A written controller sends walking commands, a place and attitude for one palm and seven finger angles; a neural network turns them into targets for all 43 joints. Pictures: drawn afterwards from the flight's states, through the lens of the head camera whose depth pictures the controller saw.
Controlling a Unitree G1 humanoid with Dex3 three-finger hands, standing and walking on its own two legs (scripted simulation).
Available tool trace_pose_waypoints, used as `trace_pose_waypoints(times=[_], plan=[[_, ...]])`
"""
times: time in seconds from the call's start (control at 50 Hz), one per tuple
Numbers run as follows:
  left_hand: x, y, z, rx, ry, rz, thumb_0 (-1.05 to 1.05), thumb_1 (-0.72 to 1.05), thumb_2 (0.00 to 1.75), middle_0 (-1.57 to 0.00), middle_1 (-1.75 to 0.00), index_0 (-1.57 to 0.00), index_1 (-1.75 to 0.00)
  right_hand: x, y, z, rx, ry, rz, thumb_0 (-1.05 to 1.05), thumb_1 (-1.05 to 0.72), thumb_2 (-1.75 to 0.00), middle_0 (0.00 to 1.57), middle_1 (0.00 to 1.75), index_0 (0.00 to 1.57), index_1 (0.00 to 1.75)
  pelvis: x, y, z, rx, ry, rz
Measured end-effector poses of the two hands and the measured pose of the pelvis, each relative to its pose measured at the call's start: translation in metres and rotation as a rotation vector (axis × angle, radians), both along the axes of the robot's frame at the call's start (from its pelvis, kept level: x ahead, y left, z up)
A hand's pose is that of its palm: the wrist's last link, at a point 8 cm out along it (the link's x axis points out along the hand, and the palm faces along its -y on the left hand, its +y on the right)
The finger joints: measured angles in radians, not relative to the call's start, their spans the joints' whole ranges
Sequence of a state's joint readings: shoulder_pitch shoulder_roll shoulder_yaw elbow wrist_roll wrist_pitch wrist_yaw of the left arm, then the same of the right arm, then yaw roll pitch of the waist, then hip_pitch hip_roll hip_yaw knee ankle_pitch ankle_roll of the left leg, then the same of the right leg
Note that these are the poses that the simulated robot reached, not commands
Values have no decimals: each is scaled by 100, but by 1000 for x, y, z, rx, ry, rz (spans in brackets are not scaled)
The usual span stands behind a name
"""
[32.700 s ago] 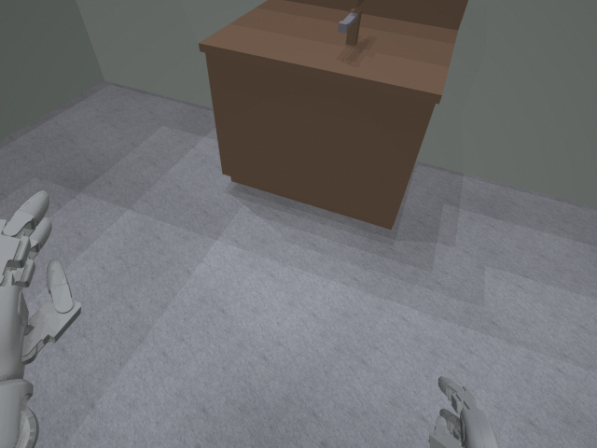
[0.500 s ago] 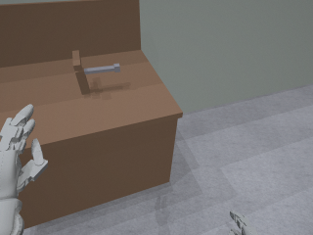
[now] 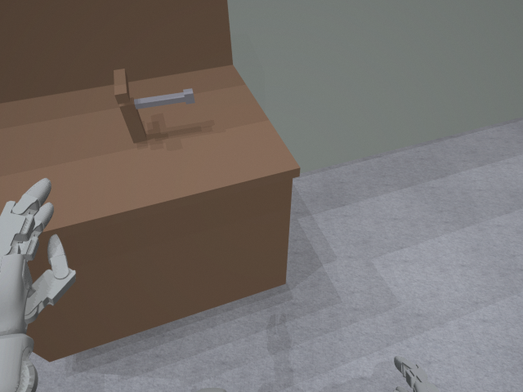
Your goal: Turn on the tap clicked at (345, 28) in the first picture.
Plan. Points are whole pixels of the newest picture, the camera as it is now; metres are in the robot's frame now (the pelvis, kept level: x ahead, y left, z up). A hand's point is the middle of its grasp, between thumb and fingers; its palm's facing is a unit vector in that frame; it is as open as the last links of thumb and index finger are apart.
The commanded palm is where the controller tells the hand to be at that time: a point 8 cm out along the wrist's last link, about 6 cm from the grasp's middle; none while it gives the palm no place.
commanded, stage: stop stepping back and stand still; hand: left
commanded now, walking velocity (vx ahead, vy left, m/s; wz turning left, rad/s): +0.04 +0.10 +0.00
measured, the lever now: (189, 96) +0.80 +0.24 +0.06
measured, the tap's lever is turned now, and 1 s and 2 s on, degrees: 86 86 86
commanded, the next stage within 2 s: stand and check the lever's angle in 0.06 s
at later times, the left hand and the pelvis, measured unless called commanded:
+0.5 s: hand (60, 236) +0.26 +0.27 +0.16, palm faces +0.38 -0.86 -0.34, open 7.4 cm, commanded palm +0.21 +0.31 +0.18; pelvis +0.04 +0.03 +0.00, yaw +0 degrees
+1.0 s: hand (42, 244) +0.25 +0.28 +0.16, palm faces +0.39 -0.86 -0.34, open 7.4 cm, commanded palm +0.20 +0.32 +0.18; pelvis +0.03 +0.04 +0.01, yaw -1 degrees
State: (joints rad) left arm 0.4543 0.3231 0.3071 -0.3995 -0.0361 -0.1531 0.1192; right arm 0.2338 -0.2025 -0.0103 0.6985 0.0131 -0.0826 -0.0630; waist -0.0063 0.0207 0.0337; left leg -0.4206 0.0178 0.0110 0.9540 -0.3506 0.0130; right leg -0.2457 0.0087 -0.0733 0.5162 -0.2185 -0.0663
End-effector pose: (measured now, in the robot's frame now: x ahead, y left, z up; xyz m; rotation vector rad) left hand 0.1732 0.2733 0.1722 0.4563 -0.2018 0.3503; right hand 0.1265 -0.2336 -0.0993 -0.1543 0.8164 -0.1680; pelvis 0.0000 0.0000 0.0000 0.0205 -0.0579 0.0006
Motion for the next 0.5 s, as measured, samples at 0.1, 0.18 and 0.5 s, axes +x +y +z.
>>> trace_pose_waypoints(times=[0.1,0.18,0.5], plan=[[6,0,9,13,-40,-26,2,89,90,-22,-31,-22,-30,26,-4,19,-49,-81,13,2,-91,-90,21,30,20,30,7,2,1,3,4,3],[12,9,15,23,-84,-18,2,89,90,-22,-31,-22,-30,48,-3,25,-74,-122,11,2,-91,-90,20,30,20,30,15,10,-3,-16,-2,3],[47,33,4,-48,-29,-9,2,89,90,-21,-31,-21,-30,88,43,35,-29,-128,57,2,-91,-90,20,30,20,30,43,32,4,-30,8,-10]])
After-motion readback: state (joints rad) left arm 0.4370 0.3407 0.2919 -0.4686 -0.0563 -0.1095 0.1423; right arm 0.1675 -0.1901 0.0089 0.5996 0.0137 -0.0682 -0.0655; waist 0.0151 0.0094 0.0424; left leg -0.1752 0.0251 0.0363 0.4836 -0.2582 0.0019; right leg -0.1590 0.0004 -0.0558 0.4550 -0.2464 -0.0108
